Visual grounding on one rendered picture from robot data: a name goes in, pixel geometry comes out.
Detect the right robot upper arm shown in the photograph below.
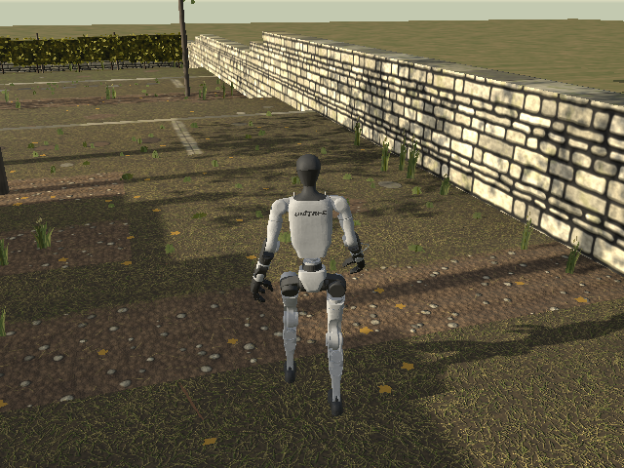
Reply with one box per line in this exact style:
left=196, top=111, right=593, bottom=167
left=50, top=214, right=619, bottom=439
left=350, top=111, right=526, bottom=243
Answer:
left=330, top=195, right=358, bottom=248

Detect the left robot upper arm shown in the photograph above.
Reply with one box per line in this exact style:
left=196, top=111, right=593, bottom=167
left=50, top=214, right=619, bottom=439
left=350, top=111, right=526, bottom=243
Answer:
left=265, top=197, right=290, bottom=254

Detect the robot right hand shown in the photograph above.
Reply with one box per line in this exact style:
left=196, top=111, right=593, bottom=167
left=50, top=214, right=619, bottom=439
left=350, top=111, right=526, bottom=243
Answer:
left=342, top=257, right=365, bottom=274

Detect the right robot forearm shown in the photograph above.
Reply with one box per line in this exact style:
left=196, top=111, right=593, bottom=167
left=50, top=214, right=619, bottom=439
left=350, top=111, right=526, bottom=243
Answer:
left=348, top=232, right=364, bottom=262

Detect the robot torso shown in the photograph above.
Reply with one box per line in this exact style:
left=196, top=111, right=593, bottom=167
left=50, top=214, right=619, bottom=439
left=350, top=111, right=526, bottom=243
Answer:
left=288, top=191, right=333, bottom=293

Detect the robot right shin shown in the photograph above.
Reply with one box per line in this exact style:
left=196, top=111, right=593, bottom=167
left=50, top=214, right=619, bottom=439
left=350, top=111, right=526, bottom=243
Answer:
left=328, top=331, right=343, bottom=402

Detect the left robot forearm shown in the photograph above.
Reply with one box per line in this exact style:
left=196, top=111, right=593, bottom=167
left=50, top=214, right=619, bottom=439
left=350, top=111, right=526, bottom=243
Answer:
left=253, top=238, right=274, bottom=282

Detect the robot left hand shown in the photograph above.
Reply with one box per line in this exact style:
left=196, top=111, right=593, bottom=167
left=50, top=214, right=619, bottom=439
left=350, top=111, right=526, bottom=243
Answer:
left=251, top=277, right=273, bottom=302

